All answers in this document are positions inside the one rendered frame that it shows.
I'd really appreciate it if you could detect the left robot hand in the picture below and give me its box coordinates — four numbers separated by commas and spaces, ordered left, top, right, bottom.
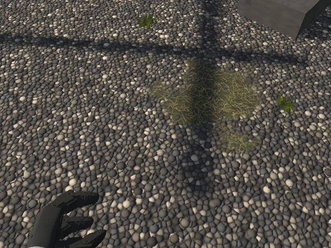
26, 190, 107, 248

